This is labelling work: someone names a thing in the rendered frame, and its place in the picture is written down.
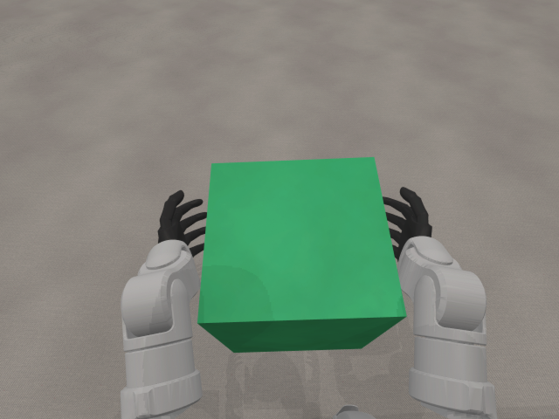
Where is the left robot forearm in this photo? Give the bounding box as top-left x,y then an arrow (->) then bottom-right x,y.
121,240 -> 203,419

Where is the left robot hand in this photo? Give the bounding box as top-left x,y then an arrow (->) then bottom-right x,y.
158,190 -> 207,257

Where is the carton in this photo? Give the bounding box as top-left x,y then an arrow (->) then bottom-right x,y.
197,157 -> 407,353

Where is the right robot hand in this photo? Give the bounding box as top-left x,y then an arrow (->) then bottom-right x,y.
383,187 -> 432,262

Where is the robot right shin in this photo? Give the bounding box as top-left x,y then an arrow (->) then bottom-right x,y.
336,405 -> 359,416

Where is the right robot forearm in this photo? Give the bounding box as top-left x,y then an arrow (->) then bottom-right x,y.
397,236 -> 498,419

